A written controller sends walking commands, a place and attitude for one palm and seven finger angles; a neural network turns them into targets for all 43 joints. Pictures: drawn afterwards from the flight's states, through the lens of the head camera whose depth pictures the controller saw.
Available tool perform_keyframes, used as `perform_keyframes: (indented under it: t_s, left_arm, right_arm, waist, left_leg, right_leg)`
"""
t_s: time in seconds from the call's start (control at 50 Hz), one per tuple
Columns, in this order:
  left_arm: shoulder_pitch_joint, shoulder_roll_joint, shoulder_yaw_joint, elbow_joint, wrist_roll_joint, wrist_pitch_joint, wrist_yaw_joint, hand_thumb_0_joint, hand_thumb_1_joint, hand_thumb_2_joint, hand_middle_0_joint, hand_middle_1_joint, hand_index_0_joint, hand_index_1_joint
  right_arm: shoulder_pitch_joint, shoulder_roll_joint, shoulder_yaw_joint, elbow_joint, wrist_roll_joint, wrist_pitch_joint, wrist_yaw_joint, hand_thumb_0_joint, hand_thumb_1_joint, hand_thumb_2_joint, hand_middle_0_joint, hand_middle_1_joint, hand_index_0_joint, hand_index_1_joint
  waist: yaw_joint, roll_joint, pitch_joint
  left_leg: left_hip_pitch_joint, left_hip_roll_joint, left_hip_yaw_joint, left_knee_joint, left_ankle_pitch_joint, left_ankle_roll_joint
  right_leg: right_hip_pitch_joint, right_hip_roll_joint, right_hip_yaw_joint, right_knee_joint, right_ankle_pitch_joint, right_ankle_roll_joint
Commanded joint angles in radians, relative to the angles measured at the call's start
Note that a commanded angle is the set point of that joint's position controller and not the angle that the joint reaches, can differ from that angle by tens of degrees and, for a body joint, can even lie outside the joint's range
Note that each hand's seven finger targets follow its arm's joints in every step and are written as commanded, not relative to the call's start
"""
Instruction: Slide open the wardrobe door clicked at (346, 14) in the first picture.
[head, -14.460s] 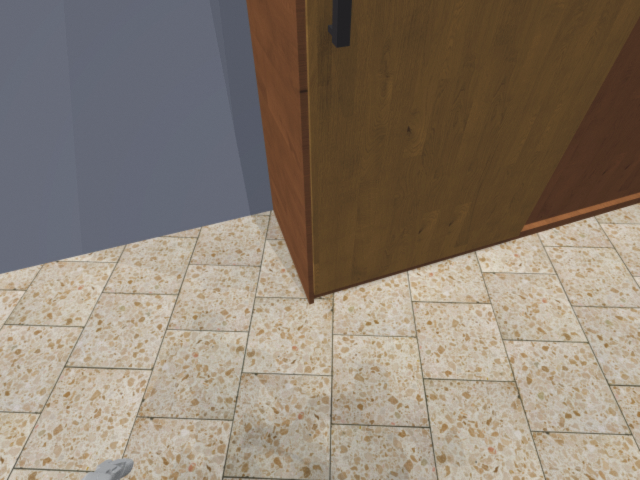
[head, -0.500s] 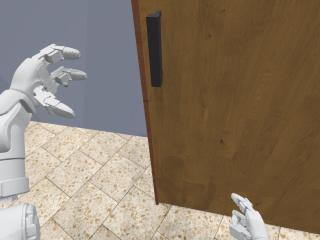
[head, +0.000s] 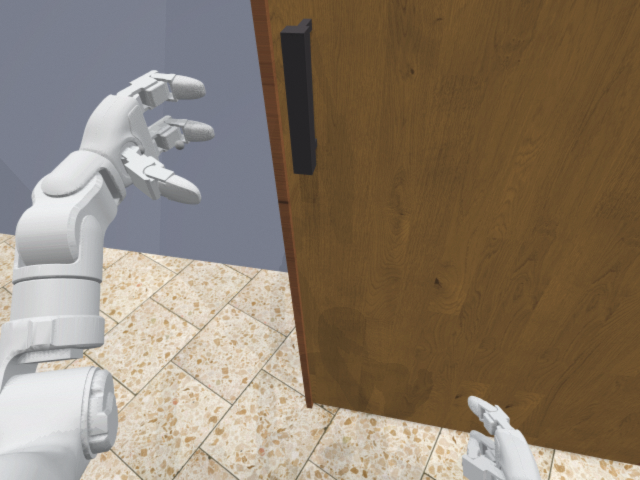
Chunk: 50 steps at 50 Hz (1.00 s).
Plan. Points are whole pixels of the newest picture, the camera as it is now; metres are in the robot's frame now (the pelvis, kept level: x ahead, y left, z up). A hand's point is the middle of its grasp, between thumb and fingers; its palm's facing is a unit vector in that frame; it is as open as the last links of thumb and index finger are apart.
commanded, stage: move the hooked fingers beside the handle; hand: left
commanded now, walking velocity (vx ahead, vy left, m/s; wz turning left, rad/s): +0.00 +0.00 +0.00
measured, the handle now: (305, 100) +0.50 +0.06 +0.27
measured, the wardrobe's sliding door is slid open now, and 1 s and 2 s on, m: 0.00 0.00 0.00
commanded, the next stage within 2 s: feel for the door with the fingertips in 1.40 s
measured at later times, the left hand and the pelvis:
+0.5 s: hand (234, 119) +0.43 +0.13 +0.28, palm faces -0.12 -0.99 -0.03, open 14.0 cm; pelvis +0.00 +0.00 +0.00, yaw -1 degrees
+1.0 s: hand (235, 119) +0.44 +0.13 +0.27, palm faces -0.11 -0.99 -0.04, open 14.0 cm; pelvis +0.00 +0.00 +0.00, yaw -1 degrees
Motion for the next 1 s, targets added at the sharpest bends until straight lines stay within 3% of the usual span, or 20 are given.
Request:
perform_keyframes:
  t_s: [0.0, 0.08, 0.14, 0.22, 0.26, 0.28, 0.34, 0.36, 0.42, 0.5, 0.52, 0.58, 0.64, 0.7, 0.78, 0.82, 0.88, 0.92, 0.94, 0.98]
  left_arm:
    - [-0.49, 0.206, 0.061, -0.18, -0.01, -0.066, 0.025, 0.0, -0.5, 0.3, -0.3, -1.2, -0.3, -1.2]
    - [-0.511, 0.21, 0.071, -0.147, -0.005, -0.071, 0.045, 0.0, -0.5, 0.3, -0.3, -1.2, -0.3, -1.2]
    - [-0.588, 0.154, 0.011, -0.133, 0.003, -0.082, 0.062, 0.0, -0.5, 0.3, -0.3, -1.2, -0.3, -1.2]
    - [-0.621, 0.174, 0.03, -0.057, 0.014, -0.093, 0.087, 0.0, -0.5, 0.3, -0.3, -1.2, -0.3, -1.2]
    - [-0.67, 0.14, 0.002, -0.014, 0.014, -0.098, 0.094, 0.0, -0.5, 0.3, -0.3, -1.2, -0.3, -1.2]
    - [-0.688, 0.171, 0.024, -0.005, 0.021, -0.107, 0.103, 0.0, -0.5, 0.3, -0.3, -1.2, -0.3, -1.2]
    - [-0.74, 0.12, -0.021, -0.002, 0.027, -0.136, 0.112, 0.0, -0.5, 0.3, -0.3, -1.2, -0.3, -1.2]
    - [-0.751, 0.114, -0.02, 0.02, 0.027, -0.143, 0.116, 0.0, -0.5, 0.3, -0.3, -1.2, -0.3, -1.2]
    - [-0.717, 0.174, 0.038, 0.098, 0.034, -0.155, 0.126, 0.0, -0.5, 0.3, -0.3, -1.2, -0.3, -1.2]
    - [-0.767, 0.132, 0.003, 0.125, 0.046, -0.175, 0.134, 0.0, -0.5, 0.3, -0.3, -1.2, -0.3, -1.2]
    - [-0.757, 0.151, 0.014, 0.144, 0.051, -0.182, 0.138, 0.0, -0.5, 0.3, -0.3, -1.2, -0.3, -1.2]
    - [-0.832, 0.083, -0.038, 0.135, 0.05, -0.198, 0.143, 0.0, -0.5, 0.3, -0.3, -1.2, -0.3, -1.2]
    - [-0.742, 0.172, 0.055, 0.178, 0.044, -0.203, 0.147, 0.0, -0.5, 0.3, -0.3, -1.2, -0.3, -1.2]
    - [-0.756, 0.134, 0.013, 0.146, 0.061, -0.212, 0.148, 0.0, -0.5, 0.3, -0.3, -1.2, -0.3, -1.2]
    - [-0.764, 0.163, 0.034, 0.121, 0.058, -0.219, 0.145, 0.0, -0.5, 0.3, -0.3, -1.2, -0.3, -1.2]
    - [-0.763, 0.151, 0.019, 0.071, 0.056, -0.228, 0.141, 0.0, -0.5, 0.3, -0.3, -1.2, -0.3, -1.2]
    - [-0.782, 0.128, 0.0, 0.097, 0.048, -0.214, 0.132, 0.0, -0.5, 0.3, -0.3, -1.2, -0.3, -1.2]
    - [-0.784, 0.133, 0.0, 0.065, 0.048, -0.214, 0.135, 0.0, -0.5, 0.3, -0.3, -1.2, -0.3, -1.2]
    - [-0.789, 0.093, -0.03, 0.052, 0.046, -0.209, 0.135, 0.0, -0.5, 0.3, -0.3, -1.2, -0.3, -1.2]
    - [-0.798, 0.056, -0.056, 0.091, 0.041, -0.194, 0.139, 0.0, -0.5, 0.3, -0.3, -1.2, -0.3, -1.2]
  right_arm:
    - [-0.138, -0.104, -0.049, -0.156, 0.0, -0.053, -0.009, 0.0, -0.9, -0.9, 0.2, 0.3, 0.2, 0.3]
    - [-0.131, -0.105, -0.052, -0.147, -0.002, -0.048, -0.012, 0.0, -0.9, -0.9, 0.2, 0.3, 0.2, 0.3]
    - [-0.123, -0.104, -0.053, -0.138, -0.002, -0.046, -0.015, 0.0, -0.9, -0.9, 0.2, 0.3, 0.2, 0.3]
    - [-0.102, -0.107, -0.057, -0.12, -0.008, -0.045, -0.021, 0.0, -0.9, -0.9, 0.2, 0.3, 0.2, 0.3]
    - [-0.095, -0.103, -0.057, -0.112, -0.007, -0.045, -0.024, 0.0, -0.9, -0.9, 0.2, 0.3, 0.2, 0.3]
    - [-0.081, -0.109, -0.059, -0.107, -0.01, -0.045, -0.025, 0.0, -0.9, -0.9, 0.2, 0.3, 0.2, 0.3]
    - [-0.077, -0.102, -0.06, -0.109, -0.011, -0.047, -0.025, 0.0, -0.9, -0.9, 0.2, 0.3, 0.2, 0.3]
    - [-0.065, -0.102, -0.062, -0.102, -0.013, -0.049, -0.024, 0.0, -0.9, -0.9, 0.2, 0.3, 0.2, 0.3]
    - [-0.042, -0.112, -0.068, -0.092, -0.018, -0.045, -0.023, 0.0, -0.9, -0.9, 0.2, 0.3, 0.2, 0.3]
    - [-0.03, -0.107, -0.07, -0.091, -0.016, -0.045, -0.022, 0.0, -0.9, -0.9, 0.2, 0.3, 0.2, 0.3]
    - [-0.018, -0.113, -0.075, -0.087, -0.016, -0.042, -0.021, 0.0, -0.9, -0.9, 0.2, 0.3, 0.2, 0.3]
    - [-0.012, -0.106, -0.075, -0.085, -0.016, -0.052, -0.022, 0.0, -0.9, -0.9, 0.2, 0.3, 0.2, 0.3]
    - [0.0, -0.119, -0.079, -0.085, -0.022, -0.048, -0.022, 0.0, -0.9, -0.9, 0.2, 0.3, 0.2, 0.3]
    - [-0.002, -0.111, -0.08, -0.09, -0.017, -0.045, -0.018, 0.0, -0.9, -0.9, 0.2, 0.3, 0.2, 0.3]
    - [-0.001, -0.116, -0.083, -0.097, -0.017, -0.045, -0.021, 0.0, -0.9, -0.9, 0.2, 0.3, 0.2, 0.3]
    - [-0.011, -0.115, -0.085, -0.109, -0.018, -0.049, -0.022, 0.0, -0.9, -0.9, 0.2, 0.3, 0.2, 0.3]
    - [-0.008, -0.113, -0.082, -0.092, -0.014, -0.054, -0.027, 0.0, -0.9, -0.9, 0.2, 0.3, 0.2, 0.3]
    - [-0.012, -0.116, -0.085, -0.096, -0.015, -0.058, -0.025, 0.0, -0.9, -0.9, 0.2, 0.3, 0.2, 0.3]
    - [-0.021, -0.109, -0.081, -0.099, -0.014, -0.06, -0.024, 0.0, -0.9, -0.9, 0.2, 0.3, 0.2, 0.3]
    - [-0.016, -0.108, -0.079, -0.083, -0.013, -0.06, -0.025, 0.0, -0.9, -0.9, 0.2, 0.3, 0.2, 0.3]
  waist:
    - [0.002, -0.033, -0.27]
    - [0.004, -0.056, -0.267]
    - [-0.017, -0.048, -0.249]
    - [-0.017, -0.073, -0.258]
    - [-0.033, -0.062, -0.238]
    - [-0.029, -0.07, -0.259]
    - [-0.037, -0.028, -0.289]
    - [-0.04, -0.057, -0.288]
    - [-0.022, -0.096, -0.3]
    - [-0.037, -0.069, -0.28]
    - [-0.033, -0.082, -0.284]
    - [-0.049, -0.049, -0.297]
    - [-0.018, -0.117, -0.311]
    - [-0.029, -0.077, -0.293]
    - [-0.029, -0.08, -0.302]
    - [-0.026, -0.057, -0.328]
    - [-0.045, -0.08, -0.29]
    - [-0.036, -0.027, -0.314]
    - [-0.04, 0.0, -0.314]
    - [-0.053, -0.042, -0.273]
  left_leg:
    - [0.065, 0.017, -0.015, -0.047, 0.291, 0.0]
    - [0.059, 0.018, -0.012, -0.051, 0.291, 0.004]
    - [0.063, 0.02, -0.014, -0.056, 0.268, 0.005]
    - [0.061, 0.02, -0.013, -0.059, 0.259, 0.006]
    - [0.054, 0.02, -0.01, -0.061, 0.234, 0.009]
    - [0.053, 0.019, -0.017, -0.064, 0.237, 0.006]
    - [0.082, 0.022, -0.012, -0.062, 0.264, 0.006]
    - [0.081, 0.023, -0.014, -0.064, 0.274, 0.005]
    - [0.055, 0.022, -0.006, -0.068, 0.285, 0.008]
    - [0.054, 0.024, 0.005, -0.069, 0.288, 0.011]
    - [0.053, 0.027, 0.001, -0.072, 0.285, 0.008]
    - [0.087, 0.028, -0.004, -0.069, 0.3, 0.006]
    - [0.048, 0.026, 0.004, -0.079, 0.307, 0.012]
    - [0.055, 0.029, 0.013, -0.079, 0.308, 0.011]
    - [0.059, 0.031, 0.01, -0.086, 0.295, 0.013]
    - [0.087, 0.031, 0.008, -0.083, 0.316, 0.01]
    - [0.083, 0.033, 0.006, -0.082, 0.281, 0.013]
    - [0.108, 0.029, 0.002, -0.082, 0.306, 0.005]
    - [0.119, 0.029, 0.002, -0.077, 0.315, 0.004]
    - [0.105, 0.031, -0.006, -0.081, 0.293, 0.001]
  right_leg:
    - [0.112, -0.02, 0.003, -0.033, 0.272, -0.018]
    - [0.122, -0.018, 0.006, -0.037, 0.277, -0.018]
    - [0.098, -0.019, 0.005, -0.046, 0.245, -0.017]
    - [0.104, -0.017, 0.007, -0.055, 0.231, -0.017]
    - [0.084, -0.018, 0.01, -0.061, 0.218, -0.015]
    - [0.097, -0.017, 0.009, -0.059, 0.219, -0.018]
    - [0.099, -0.018, 0.01, -0.056, 0.238, -0.02]
    - [0.104, -0.015, 0.006, -0.056, 0.255, -0.02]
    - [0.138, -0.016, 0.012, -0.059, 0.276, -0.018]
    - [0.122, -0.018, 0.015, -0.059, 0.296, -0.017]
    - [0.127, -0.016, 0.012, -0.062, 0.282, -0.017]
    - [0.105, -0.013, 0.011, -0.059, 0.289, -0.021]
    - [0.162, -0.015, 0.017, -0.061, 0.313, -0.018]
    - [0.146, -0.016, 0.018, -0.061, 0.318, -0.018]
    - [0.152, -0.013, 0.019, -0.069, 0.305, -0.017]
    - [0.159, -0.013, 0.016, -0.067, 0.31, -0.019]
    - [0.12, -0.009, 0.015, -0.076, 0.282, -0.016]
    - [0.126, -0.009, 0.013, -0.075, 0.286, -0.021]
    - [0.114, -0.01, 0.013, -0.07, 0.291, -0.023]
    - [0.083, -0.004, 0.006, -0.076, 0.269, -0.021]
